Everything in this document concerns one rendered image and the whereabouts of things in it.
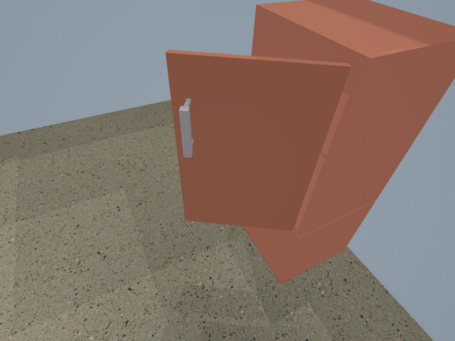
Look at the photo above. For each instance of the cupboard door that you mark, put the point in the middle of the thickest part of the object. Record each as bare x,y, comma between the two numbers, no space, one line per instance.
258,125

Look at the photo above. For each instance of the handle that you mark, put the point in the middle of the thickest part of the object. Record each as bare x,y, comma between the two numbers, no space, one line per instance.
185,122

